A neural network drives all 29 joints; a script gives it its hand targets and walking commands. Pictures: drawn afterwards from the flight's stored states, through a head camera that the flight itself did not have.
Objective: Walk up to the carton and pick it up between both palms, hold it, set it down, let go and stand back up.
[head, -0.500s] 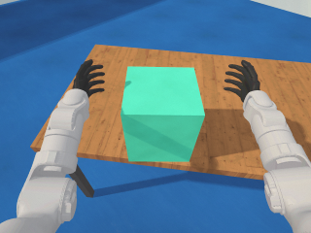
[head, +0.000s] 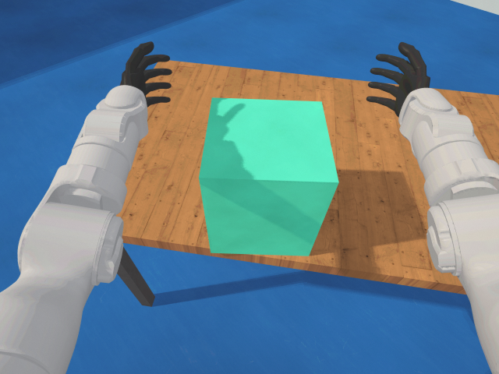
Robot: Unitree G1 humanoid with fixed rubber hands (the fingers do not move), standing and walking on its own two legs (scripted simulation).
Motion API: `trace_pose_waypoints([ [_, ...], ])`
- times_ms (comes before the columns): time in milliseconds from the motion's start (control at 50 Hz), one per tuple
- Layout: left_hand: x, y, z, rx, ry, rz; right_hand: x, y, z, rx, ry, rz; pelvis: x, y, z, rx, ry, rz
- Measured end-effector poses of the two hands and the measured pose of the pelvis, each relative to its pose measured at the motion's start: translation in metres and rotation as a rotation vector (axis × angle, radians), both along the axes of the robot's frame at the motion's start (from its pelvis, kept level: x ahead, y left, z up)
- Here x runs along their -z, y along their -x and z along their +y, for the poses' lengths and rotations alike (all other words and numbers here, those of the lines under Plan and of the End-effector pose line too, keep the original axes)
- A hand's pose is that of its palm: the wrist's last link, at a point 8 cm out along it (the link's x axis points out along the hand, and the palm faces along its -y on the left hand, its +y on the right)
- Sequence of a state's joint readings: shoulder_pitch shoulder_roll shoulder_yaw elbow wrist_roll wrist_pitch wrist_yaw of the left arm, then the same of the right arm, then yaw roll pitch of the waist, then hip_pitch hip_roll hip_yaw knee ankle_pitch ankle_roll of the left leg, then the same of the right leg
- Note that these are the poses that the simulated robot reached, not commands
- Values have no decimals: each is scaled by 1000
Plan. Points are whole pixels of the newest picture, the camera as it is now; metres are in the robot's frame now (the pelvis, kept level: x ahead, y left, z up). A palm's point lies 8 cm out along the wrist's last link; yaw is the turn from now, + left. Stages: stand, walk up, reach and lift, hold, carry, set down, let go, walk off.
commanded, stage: reach and lift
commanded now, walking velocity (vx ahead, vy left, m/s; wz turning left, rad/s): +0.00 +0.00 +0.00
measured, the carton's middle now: (263, 181) +0.46 -0.02 +0.00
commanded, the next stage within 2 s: none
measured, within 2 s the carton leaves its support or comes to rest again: neither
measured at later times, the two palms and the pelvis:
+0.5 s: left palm (157, 160) +0.44 +0.17 +0.08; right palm (384, 162) +0.43 -0.22 +0.09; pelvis -0.02 -0.01 -0.02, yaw +0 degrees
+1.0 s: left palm (176, 163) +0.45 +0.14 +0.06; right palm (363, 166) +0.44 -0.20 +0.07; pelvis -0.02 -0.01 -0.03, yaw +1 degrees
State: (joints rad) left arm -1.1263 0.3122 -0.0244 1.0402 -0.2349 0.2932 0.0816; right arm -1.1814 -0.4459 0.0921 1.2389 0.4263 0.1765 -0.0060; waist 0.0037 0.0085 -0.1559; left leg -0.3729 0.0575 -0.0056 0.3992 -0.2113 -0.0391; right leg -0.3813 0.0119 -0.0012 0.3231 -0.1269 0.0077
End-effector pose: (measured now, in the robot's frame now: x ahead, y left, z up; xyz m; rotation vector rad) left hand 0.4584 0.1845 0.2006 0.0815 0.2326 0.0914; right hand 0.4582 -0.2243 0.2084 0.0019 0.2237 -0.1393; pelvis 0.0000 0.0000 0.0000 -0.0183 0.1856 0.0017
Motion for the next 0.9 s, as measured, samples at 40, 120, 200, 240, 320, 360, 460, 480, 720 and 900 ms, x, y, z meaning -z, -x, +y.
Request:
trace_pose_waypoints([
  [40, 7, -1, 0, 3, -2, 2, 7, 0, 1, 2, 11, 10, 0, -1, -1, -4, 1, 1],
  [120, 35, 4, 3, 8, -3, 9, 35, 4, 4, 0, 35, 28, 0, -1, -2, -10, 2, 3],
  [200, 71, 16, 6, 3, -7, 16, 69, 12, 10, -11, 39, 30, 2, 0, -2, -14, 4, 22],
  [240, 86, 21, 6, -2, -7, 16, 83, 16, 13, -16, 34, 27, 3, 2, -2, -15, 5, 38],
  [320, 106, 27, 3, -9, -9, 15, 103, 20, 15, -18, 26, 26, 7, 8, -3, -13, 5, 80],
  [360, 110, 27, 0, -14, -7, 10, 108, 21, 14, -15, 27, 23, 10, 11, -3, -11, 3, 105],
  [460, 116, 23, -9, -16, -3, 3, 114, 22, 6, 0, 49, 27, 16, 16, -5, -7, -3, 157],
  [480, 118, 22, -10, -15, -2, 2, 116, 23, 4, 4, 53, 30, 17, 17, -6, -6, -5, 165],
  [720, 137, 20, -14, -16, -14, -10, 137, 22, -2, 0, 48, 12, 27, 22, -8, -2, -14, 233],
  [900, 134, 13, -27, 13, -5, -30, 140, 14, 13, -19, 40, -6, 29, 21, -8, -7, -12, 254],
])
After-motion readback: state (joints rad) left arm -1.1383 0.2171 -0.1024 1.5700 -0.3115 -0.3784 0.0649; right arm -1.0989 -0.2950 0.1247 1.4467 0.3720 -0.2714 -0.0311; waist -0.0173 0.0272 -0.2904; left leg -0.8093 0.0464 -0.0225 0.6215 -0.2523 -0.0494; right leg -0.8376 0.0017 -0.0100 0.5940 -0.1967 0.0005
